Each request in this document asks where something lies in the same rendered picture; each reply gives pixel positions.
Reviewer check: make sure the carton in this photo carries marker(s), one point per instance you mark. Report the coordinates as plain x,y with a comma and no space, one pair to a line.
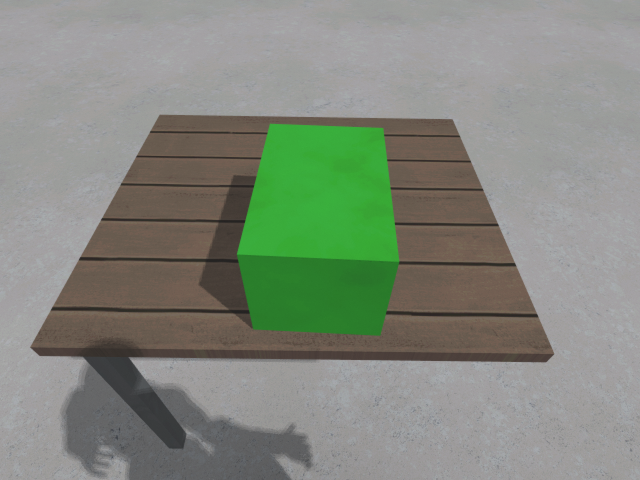
318,251

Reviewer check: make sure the table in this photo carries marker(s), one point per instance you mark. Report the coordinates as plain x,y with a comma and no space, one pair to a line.
160,275

